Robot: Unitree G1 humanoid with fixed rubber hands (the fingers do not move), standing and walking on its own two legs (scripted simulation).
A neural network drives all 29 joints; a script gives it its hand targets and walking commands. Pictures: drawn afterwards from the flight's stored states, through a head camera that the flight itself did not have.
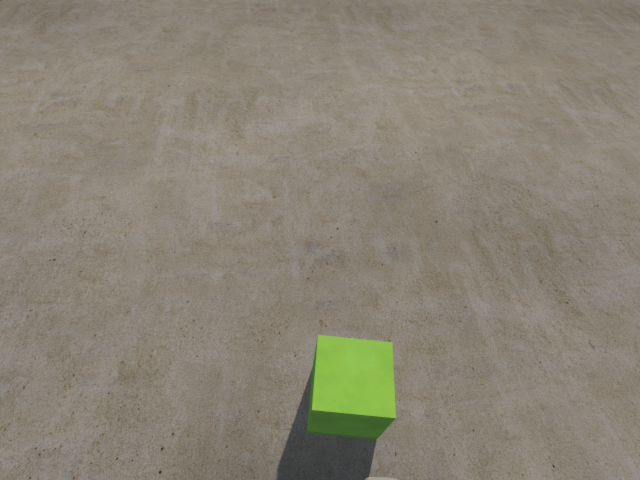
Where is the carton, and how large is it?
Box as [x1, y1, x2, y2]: [307, 335, 395, 439]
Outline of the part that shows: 318,335 312,368 307,432 376,439 395,418 391,342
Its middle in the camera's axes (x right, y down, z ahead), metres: +0.08 +0.42 +1.11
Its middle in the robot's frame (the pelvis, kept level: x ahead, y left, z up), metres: +0.43 -0.14 -0.65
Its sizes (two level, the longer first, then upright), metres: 0.210 0.200 0.250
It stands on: the floor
